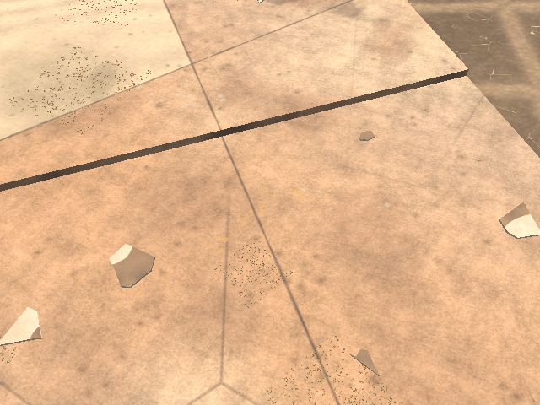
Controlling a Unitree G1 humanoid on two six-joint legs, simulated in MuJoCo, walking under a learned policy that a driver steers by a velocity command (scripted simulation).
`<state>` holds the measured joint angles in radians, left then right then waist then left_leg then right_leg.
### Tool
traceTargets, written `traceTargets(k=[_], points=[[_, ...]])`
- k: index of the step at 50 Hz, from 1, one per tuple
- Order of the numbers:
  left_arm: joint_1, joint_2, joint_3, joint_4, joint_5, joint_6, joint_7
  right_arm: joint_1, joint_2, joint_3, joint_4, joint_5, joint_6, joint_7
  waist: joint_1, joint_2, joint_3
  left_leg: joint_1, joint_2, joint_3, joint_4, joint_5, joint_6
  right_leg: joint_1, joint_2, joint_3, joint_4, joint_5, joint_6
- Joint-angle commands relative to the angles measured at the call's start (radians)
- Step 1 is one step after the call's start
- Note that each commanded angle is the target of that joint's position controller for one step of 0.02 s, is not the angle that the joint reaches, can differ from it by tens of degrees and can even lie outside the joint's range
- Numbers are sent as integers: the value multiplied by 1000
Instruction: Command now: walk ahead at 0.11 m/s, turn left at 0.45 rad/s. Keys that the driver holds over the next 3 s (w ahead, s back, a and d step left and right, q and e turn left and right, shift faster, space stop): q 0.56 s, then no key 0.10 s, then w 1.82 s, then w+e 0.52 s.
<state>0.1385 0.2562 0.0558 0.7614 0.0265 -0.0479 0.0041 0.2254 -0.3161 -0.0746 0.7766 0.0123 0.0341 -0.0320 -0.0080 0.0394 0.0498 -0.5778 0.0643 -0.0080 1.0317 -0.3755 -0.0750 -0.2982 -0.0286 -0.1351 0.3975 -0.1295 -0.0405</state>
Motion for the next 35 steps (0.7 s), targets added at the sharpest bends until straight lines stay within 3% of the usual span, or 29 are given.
traceTargets(k=[1,7,9,10,11,12,13,14,15,16,17,19,23,27,30,32,33,34,35], points=[[-81,154,41,-60,-5,-8,21,62,-37,-11,-65,-5,9,9,-25,-153,-132,117,41,-12,-99,115,12,33,-279,108,-172,238,-202],[-52,211,60,-23,-36,29,19,-32,-68,-25,-140,-3,25,44,5,-150,-115,166,18,44,-304,65,61,138,-328,88,-102,160,-164],[-55,212,62,-11,-54,39,19,-3,-69,-32,-139,-5,25,51,-20,-137,-118,259,-18,83,-466,148,98,140,-305,54,-12,128,-108],[-6,186,58,12,-53,43,17,23,-96,-44,-134,-10,23,44,-22,-96,-122,339,-37,62,-551,249,128,109,-262,21,73,60,-53],[29,138,46,17,-26,46,12,60,-192,-72,-137,-11,18,27,-8,105,-129,462,94,-141,-641,582,189,-25,-160,-73,310,-103,36],[-13,105,31,-42,9,44,12,55,-290,-85,-168,-26,12,17,1,334,-123,582,311,-475,-651,826,388,-340,2,-60,589,-532,129],[-97,146,42,-54,-1,42,17,93,-239,-73,-167,-44,-12,28,-74,187,-204,560,320,-494,-674,760,454,-376,19,127,754,-568,119],[-109,156,48,-56,-28,45,19,62,-219,-65,-165,-41,-32,32,-49,130,-185,544,270,-408,-679,703,410,-393,4,168,794,-492,98],[-81,151,50,-36,-32,49,27,1,-194,-61,-172,-22,-40,27,-15,79,-170,524,220,-345,-671,628,351,-397,-13,187,775,-405,87],[-73,167,56,-27,-23,52,35,-45,-160,-49,-184,-4,-37,20,0,69,-157,500,199,-319,-672,597,318,-393,-20,196,744,-349,87],[-66,170,59,-24,-17,53,37,-69,-150,-42,-192,-3,-33,13,16,82,-161,457,178,-298,-675,613,309,-344,-11,194,742,-306,91],[-45,151,57,-19,-23,49,34,-69,-149,-40,-203,-12,-28,5,26,79,-183,449,152,-283,-676,619,308,-302,14,192,695,-250,98],[-79,118,42,-29,-27,45,28,-49,-170,-50,-210,-4,-19,-7,2,88,-177,456,134,-318,-668,511,307,-251,35,209,480,-215,118],[-81,132,43,-32,-34,40,15,-61,-178,-54,-223,-7,-7,0,-9,118,-152,388,118,-392,-670,398,308,-152,59,215,347,-225,115],[-49,142,46,-27,-37,29,1,-77,-165,-48,-229,-5,-1,6,-7,132,-163,405,114,-438,-636,422,295,-91,58,208,243,-223,97],[2,133,45,-14,-33,20,-9,-98,-146,-38,-231,3,6,4,27,122,-168,378,78,-426,-587,420,254,29,55,180,47,-81,70],[17,152,49,-11,-22,18,-11,-72,-126,-31,-225,2,6,1,26,88,-168,329,42,-402,-554,327,209,114,3,212,-25,22,43],[45,202,54,-20,-1,20,-7,-37,-67,-11,-224,-15,3,2,9,-83,-197,213,-53,-296,-398,47,147,225,-179,394,-86,41,-24],[39,249,61,-3,14,25,-6,-41,-74,-14,-255,-9,-6,3,-21,-311,-129,44,-183,-132,-278,-212,100,181,-317,616,-143,-42,-185]])
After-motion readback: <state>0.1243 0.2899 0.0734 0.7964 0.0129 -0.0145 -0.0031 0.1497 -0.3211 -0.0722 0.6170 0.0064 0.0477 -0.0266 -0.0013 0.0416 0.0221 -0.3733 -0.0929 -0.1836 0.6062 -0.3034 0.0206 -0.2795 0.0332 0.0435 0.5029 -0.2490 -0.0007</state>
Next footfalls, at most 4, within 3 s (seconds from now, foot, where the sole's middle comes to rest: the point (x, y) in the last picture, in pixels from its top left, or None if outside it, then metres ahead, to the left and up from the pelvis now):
0.20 left None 0.09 0.15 -0.78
0.66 right None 0.14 -0.08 -0.78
1.06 left None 0.11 0.20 -0.78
1.52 right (238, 376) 0.52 0.13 -0.78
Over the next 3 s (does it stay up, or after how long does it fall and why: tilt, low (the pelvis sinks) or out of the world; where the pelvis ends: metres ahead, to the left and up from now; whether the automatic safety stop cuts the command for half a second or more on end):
stays up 1.07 0.48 0.00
